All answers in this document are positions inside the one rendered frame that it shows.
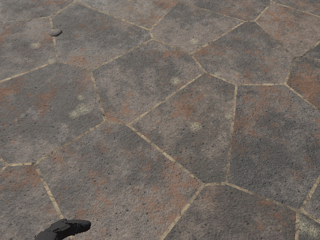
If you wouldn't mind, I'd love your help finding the robot left hand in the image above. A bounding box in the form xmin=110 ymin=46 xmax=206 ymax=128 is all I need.
xmin=34 ymin=218 xmax=91 ymax=240

